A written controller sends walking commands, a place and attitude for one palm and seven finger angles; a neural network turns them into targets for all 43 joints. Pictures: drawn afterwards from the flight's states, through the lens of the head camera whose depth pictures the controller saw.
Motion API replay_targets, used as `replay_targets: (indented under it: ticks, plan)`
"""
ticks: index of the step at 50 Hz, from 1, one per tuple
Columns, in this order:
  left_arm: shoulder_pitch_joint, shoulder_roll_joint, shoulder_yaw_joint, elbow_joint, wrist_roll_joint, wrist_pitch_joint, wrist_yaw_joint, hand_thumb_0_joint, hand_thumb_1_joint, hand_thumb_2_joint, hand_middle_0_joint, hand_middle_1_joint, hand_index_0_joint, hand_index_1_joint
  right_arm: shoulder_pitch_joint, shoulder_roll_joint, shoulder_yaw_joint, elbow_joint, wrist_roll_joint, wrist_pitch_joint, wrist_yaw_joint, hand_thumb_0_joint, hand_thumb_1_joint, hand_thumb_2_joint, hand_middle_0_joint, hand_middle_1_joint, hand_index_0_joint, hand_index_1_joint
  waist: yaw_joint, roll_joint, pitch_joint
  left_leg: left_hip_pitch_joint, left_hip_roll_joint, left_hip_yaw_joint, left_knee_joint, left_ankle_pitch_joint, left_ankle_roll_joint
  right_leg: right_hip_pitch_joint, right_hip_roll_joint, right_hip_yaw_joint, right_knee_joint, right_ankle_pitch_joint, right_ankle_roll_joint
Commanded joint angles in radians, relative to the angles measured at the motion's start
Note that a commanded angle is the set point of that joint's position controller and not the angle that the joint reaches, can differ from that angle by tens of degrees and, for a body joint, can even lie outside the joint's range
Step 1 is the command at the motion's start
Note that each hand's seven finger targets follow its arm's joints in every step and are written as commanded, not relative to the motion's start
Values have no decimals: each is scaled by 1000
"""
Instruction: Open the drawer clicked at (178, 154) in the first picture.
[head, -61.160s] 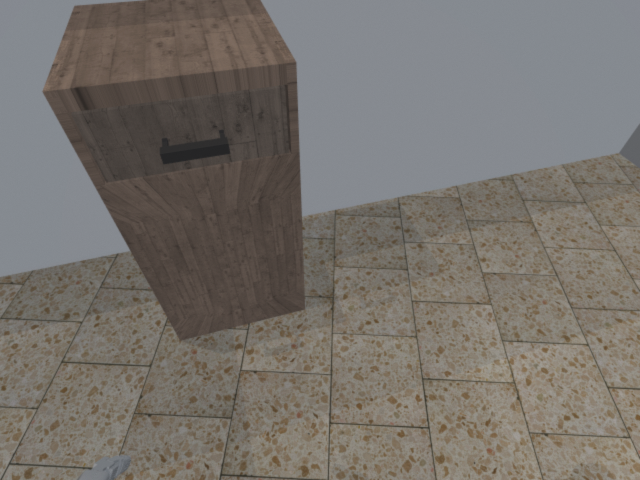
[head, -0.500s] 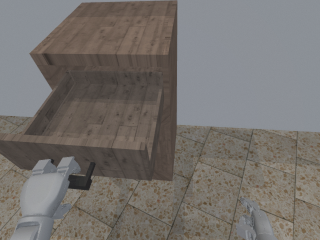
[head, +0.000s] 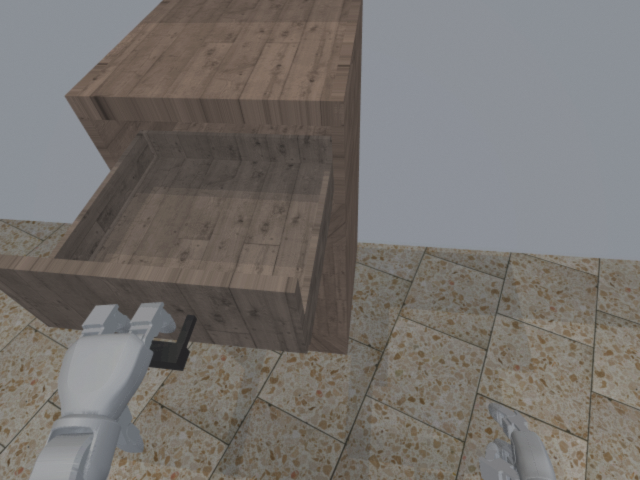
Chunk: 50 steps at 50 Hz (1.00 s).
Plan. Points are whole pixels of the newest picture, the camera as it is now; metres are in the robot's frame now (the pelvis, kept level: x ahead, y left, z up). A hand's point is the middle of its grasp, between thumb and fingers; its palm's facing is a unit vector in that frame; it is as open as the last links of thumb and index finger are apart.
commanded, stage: lift the hand off the handle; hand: left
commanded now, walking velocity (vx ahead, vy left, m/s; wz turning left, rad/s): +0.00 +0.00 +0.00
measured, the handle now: (140, 335) +0.26 +0.27 +0.04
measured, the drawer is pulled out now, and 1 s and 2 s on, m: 0.30 0.30 0.30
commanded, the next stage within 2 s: draw the hand back to the body in 1.30 s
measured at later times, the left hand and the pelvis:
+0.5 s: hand (114, 357) +0.22 +0.27 +0.07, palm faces +0.02 -0.03 -1.00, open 13.0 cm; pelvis +0.01 +0.00 +0.02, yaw +1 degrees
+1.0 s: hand (82, 306) +0.23 +0.26 +0.16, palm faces +0.11 -0.01 -0.99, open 13.8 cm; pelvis +0.01 +0.00 +0.03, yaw +0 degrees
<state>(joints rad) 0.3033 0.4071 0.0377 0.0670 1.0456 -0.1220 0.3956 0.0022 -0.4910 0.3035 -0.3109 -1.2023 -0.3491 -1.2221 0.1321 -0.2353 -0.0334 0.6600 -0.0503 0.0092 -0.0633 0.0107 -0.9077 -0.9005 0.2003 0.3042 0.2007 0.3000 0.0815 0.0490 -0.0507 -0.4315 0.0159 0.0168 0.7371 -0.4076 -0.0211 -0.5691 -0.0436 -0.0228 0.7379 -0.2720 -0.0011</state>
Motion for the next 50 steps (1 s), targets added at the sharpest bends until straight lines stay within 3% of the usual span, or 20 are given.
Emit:
replay_targets:
  ticks: [1, 4, 6, 9, 12, 16, 18, 22, 23, 26, 28, 31, 35, 38, 39, 43, 46, 47, 48, 50]
  plan:
    - [-197, 180, 97, -207, -13, 23, 43, 0, -500, 300, -300, -1200, -300, -1200, -121, -103, -32, -155, 6, -48, -7, 0, -900, -900, 200, 300, 200, 300, -15, -32, -186, -11, -51, 4, -135, 138, 25, 199, 41, 6, -125, 39, -31]
    - [-223, 192, 91, -265, -19, 33, 42, 0, -500, 300, -300, -1200, -300, -1200, -129, -100, -28, -159, 4, -50, -11, 0, -900, -900, 200, 300, 200, 300, -11, 7, -216, 28, -51, -1, -149, 164, 24, 223, 41, 1, -128, 51, -32]
    - [-211, 196, 93, -287, -26, 40, 33, 0, -500, 300, -300, -1200, -300, -1200, -134, -98, -26, -162, 5, -52, -14, 0, -900, -900, 200, 300, 200, 300, -6, -7, -219, 39, -51, -2, -158, 177, 25, 242, 41, -1, -135, 62, -30]
    - [-263, 218, 102, -318, -45, 34, 15, 0, -500, 300, -300, -1200, -300, -1200, -143, -95, -20, -160, 7, -54, -20, 0, -900, -900, 200, 300, 200, 300, -13, -14, -186, 54, -47, -8, -178, 161, 27, 246, 39, -4, -154, 38, -27]
    - [-236, 248, 132, -344, -47, 32, -1, 0, -500, 300, -300, -1200, -300, -1200, -145, -95, -16, -161, 4, -52, -22, 0, -900, -900, 200, 300, 200, 300, 2, -11, -198, 78, -46, -9, -194, 206, 24, 284, 40, 1, -169, 73, -27]
    - [-252, 241, 120, -357, -58, 34, -30, 0, -500, 300, -300, -1200, -300, -1200, -158, -87, -10, -158, 9, -52, -20, 0, -900, -900, 200, 300, 200, 300, 6, 24, -157, 92, -47, -8, -223, 202, 22, 297, 38, -2, -189, 66, -27]
    - [-281, 251, 124, -356, -71, 41, -49, 0, -500, 300, -300, -1200, -300, -1200, -162, -87, -5, -156, 12, -50, -21, 0, -900, -900, 200, 300, 200, 300, 2, 9, -147, 104, -44, -10, -238, 196, 24, 308, 36, -3, -206, 54, -23]
    - [-281, 308, 174, -396, -85, 35, -77, 0, -500, 300, -300, -1200, -300, -1200, -168, -92, -6, -155, 12, -46, -24, 0, -900, -900, 200, 300, 200, 300, 16, 25, -167, 139, -46, -11, -262, 239, 22, 363, 39, 8, -231, 95, -23]
    - [-284, 283, 147, -426, -92, 30, -84, 0, -500, 300, -300, -1200, -300, -1200, -170, -86, -2, -162, 11, -49, -22, 0, -900, -900, 200, 300, 200, 300, 16, 37, -171, 152, -47, -10, -264, 249, 24, 367, 33, 5, -232, 106, -21]
    - [-288, 283, 147, -457, -101, 22, -100, 0, -500, 300, -300, -1200, -300, -1200, -164, -88, -6, -157, 11, -47, -18, 0, -900, -900, 200, 300, 200, 300, 14, 45, -177, 178, -44, -12, -278, 301, 18, 387, 37, -3, -239, 153, -22]
    - [-259, 277, 144, -473, -111, 25, -114, 0, -500, 300, -300, -1200, -300, -1200, -170, -89, 0, -162, 11, -48, -14, 0, -900, -900, 200, 300, 200, 300, 17, 28, -171, 184, -42, -12, -285, 311, 19, 401, 32, -4, -249, 160, -18]
    - [-214, 316, 186, -475, -114, 43, -132, 0, -500, 300, -300, -1200, -300, -1200, -178, -94, -1, -161, 14, -36, -10, 0, -900, -900, 200, 300, 200, 300, 31, 7, -150, 182, -42, -7, -308, 316, 20, 433, 33, 0, -270, 176, -17]
    - [-232, 299, 155, -482, -132, 72, -181, 0, -500, 300, -300, -1200, -300, -1200, -192, -98, 6, -162, 21, -23, -4, 0, -900, -900, 200, 300, 200, 300, 30, 13, -106, 190, -42, -4, -343, 302, 23, 453, 29, -4, -300, 160, -15]
    - [-226, 325, 174, -512, -145, 88, -215, 0, -500, 300, -300, -1200, -300, -1200, -193, -101, 16, -172, 23, -21, -1, 0, -900, -900, 200, 300, 200, 300, 38, -1, -134, 216, -39, -5, -355, 322, 28, 494, 23, -3, -310, 175, -11]
    - [-208, 336, 185, -482, -150, 101, -229, 0, -500, 300, -300, -1200, -300, -1200, -194, -103, 10, -160, 30, -11, -2, 0, -900, -900, 200, 300, 200, 300, 42, 4, -105, 211, -39, -2, -369, 315, 25, 495, 31, -1, -322, 168, -15]
    - [-206, 296, 135, -502, -164, 135, -295, 0, -500, 300, -300, -1200, -300, -1200, -203, -105, 26, -178, 36, -4, 11, 0, -900, -900, 200, 300, 200, 300, 41, -17, -79, 217, -35, 2, -395, 314, 30, 517, 25, -10, -337, 160, -12]
    - [-220, 351, 171, -534, -178, 154, -333, 0, -500, 300, -300, -1200, -300, -1200, -205, -117, 25, -190, 41, 5, 10, 0, -900, -900, 200, 300, 200, 300, 48, -22, -76, 226, -35, 3, -410, 313, 33, 542, 27, -8, -349, 173, -8]
    - [-209, 384, 213, -536, -182, 160, -340, 0, -500, 300, -300, -1200, -300, -1200, -226, -119, 29, -196, 48, 2, 11, 0, -900, -900, 200, 300, 200, 300, 51, -18, -77, 227, -27, -1, -408, 305, 31, 544, 36, 4, -355, 158, -9]
    - [-236, 349, 173, -549, -181, 155, -351, 0, -500, 300, -300, -1200, -300, -1200, -214, -113, 37, -194, 41, 1, 16, 0, -900, -900, 200, 300, 200, 300, 47, -11, -83, 229, -32, 1, -415, 313, 33, 554, 24, -9, -351, 159, -10]
    - [-213, 392, 220, -551, -196, 148, -359, 0, -500, 300, -300, -1200, -300, -1200, -204, -121, 28, -191, 45, 6, 13, 0, -900, -900, 200, 300, 200, 300, 52, -15, -67, 233, -32, 3, -418, 318, 32, 557, 29, -7, -362, 174, -6]
